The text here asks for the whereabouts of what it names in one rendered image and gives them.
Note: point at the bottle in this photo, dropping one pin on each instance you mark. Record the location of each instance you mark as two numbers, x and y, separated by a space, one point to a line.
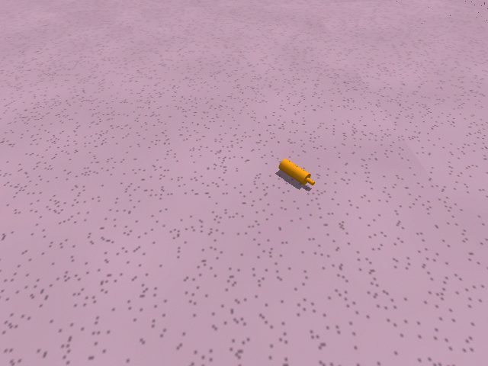
296 172

